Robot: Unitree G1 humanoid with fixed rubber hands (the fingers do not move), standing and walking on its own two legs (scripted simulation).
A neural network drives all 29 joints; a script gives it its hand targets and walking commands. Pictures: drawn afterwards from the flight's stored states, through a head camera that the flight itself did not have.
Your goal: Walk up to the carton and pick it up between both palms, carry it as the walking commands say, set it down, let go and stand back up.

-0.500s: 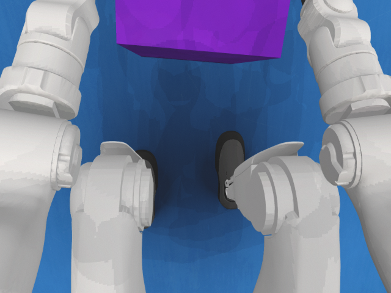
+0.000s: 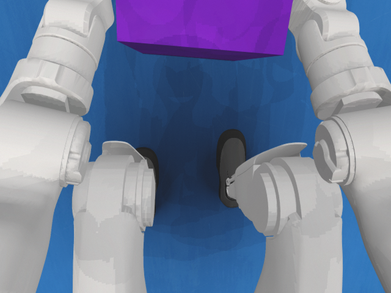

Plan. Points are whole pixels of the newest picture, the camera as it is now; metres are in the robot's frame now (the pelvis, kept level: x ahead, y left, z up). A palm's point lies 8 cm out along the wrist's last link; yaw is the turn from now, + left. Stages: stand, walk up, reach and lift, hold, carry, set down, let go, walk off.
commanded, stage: reach and lift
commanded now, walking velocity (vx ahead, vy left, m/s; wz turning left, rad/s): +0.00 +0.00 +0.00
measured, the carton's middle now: out of the picture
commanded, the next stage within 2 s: none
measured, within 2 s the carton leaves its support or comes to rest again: leaves its support in 0.44 s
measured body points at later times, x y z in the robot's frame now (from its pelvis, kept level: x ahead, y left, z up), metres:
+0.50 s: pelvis +0.00 +0.00 -0.01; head +0.37 +0.01 +0.23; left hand +0.56 +0.14 -0.20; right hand +0.57 -0.16 -0.17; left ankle +0.10 +0.11 -0.33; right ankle +0.14 -0.12 -0.33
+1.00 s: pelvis -0.02 +0.00 +0.03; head +0.36 +0.00 +0.27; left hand +0.58 +0.14 -0.12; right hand +0.57 -0.16 -0.10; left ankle +0.10 +0.11 -0.33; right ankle +0.14 -0.12 -0.33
